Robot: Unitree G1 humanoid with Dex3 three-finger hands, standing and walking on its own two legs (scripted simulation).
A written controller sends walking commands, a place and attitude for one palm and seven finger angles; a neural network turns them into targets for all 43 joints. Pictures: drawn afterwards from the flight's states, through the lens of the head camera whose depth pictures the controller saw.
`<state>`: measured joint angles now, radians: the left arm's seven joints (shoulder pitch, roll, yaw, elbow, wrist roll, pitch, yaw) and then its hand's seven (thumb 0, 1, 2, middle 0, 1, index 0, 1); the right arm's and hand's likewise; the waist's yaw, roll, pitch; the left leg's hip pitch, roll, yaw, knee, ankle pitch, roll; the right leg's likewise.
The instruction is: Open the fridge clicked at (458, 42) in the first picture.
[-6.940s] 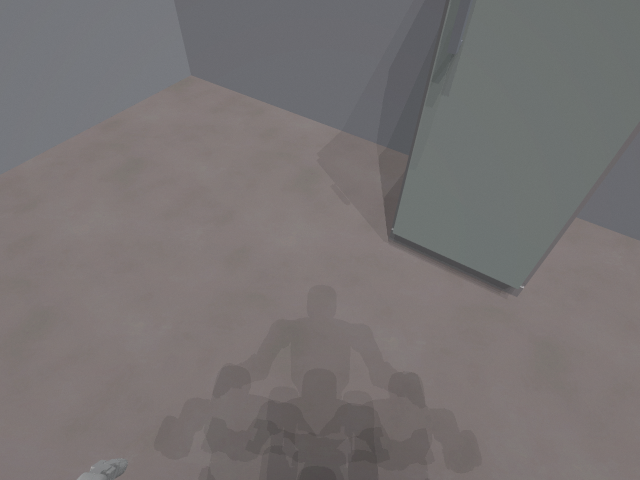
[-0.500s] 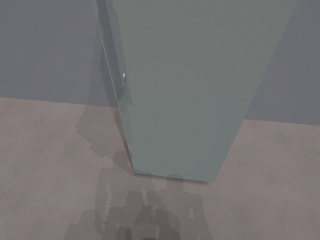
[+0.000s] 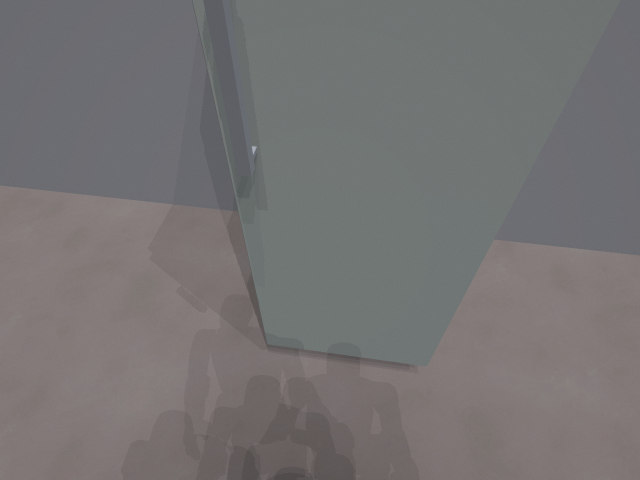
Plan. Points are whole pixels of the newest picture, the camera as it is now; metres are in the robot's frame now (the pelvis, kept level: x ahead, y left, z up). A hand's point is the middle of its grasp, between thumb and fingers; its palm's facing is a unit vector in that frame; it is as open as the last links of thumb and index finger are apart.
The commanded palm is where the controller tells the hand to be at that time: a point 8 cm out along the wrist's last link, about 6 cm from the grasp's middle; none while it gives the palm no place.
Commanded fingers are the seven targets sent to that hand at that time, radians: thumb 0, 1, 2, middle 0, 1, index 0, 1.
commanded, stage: shuffle to correct the standing spot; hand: left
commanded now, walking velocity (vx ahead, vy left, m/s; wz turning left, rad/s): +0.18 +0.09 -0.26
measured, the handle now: (235, 75) +0.57 +0.16 +0.22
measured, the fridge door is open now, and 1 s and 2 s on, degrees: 0 0 0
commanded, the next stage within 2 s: come to a stop and stand still in 0.30 s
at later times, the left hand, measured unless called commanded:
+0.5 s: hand out of the picture +0.06 +0.20 -0.18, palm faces +0.07 -0.97 -0.22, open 7.3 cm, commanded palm none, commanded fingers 0.00 0.90 0.90 -0.20 -0.30 -0.20 -0.30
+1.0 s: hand out of the picture +0.15 +0.19 -0.16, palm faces -0.04 -0.96 -0.27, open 7.4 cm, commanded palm none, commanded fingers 0.00 0.90 0.90 -0.20 -0.30 -0.20 -0.30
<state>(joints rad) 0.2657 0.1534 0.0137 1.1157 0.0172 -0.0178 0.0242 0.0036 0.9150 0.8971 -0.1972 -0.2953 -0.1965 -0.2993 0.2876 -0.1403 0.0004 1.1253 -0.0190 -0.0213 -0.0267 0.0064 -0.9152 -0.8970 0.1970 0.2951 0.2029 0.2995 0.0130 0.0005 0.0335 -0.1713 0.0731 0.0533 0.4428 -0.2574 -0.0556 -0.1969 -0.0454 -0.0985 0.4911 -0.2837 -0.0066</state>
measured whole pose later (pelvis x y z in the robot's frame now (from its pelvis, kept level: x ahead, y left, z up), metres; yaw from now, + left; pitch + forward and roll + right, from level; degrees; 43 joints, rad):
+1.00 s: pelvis +0.07 +0.01 -0.01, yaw -4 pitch +0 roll +2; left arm 0.22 0.15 0.03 0.95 0.04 0.01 0.03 0.00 0.91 0.90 -0.20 -0.29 -0.20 -0.30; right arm 0.17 -0.17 -0.06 1.00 -0.02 0.05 -0.01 -0.01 -0.92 -0.90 0.20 0.30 0.20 0.30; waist 0.01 0.03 0.04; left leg -0.42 0.01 0.02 0.85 -0.43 -0.01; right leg -0.29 -0.01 -0.09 0.60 -0.31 -0.08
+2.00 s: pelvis +0.03 +0.03 -0.01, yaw -4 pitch +0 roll +1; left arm 0.32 0.12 0.01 1.12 0.02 -0.02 0.04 0.01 0.92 0.90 -0.20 -0.30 -0.20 -0.30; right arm 0.42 -0.12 0.00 1.06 -0.03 -0.02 -0.02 0.00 -0.91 -0.90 0.19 0.29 0.20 0.30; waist -0.02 0.04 -0.05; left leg -0.20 -0.02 0.06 0.51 -0.31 0.03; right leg -0.33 -0.01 -0.09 0.53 -0.20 -0.05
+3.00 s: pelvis +0.06 +0.00 +0.00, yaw -4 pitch -2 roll +1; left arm 0.24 0.16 0.00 1.11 0.01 -0.03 0.03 0.00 0.91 0.90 -0.20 -0.30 -0.20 -0.30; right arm 0.27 -0.16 0.01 1.12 -0.02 -0.03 -0.03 0.00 -0.90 -0.90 0.20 0.30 0.20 0.30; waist 0.00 0.02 0.04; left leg -0.07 0.00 0.04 0.37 -0.28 0.00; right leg -0.21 0.02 -0.11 0.43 -0.20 -0.08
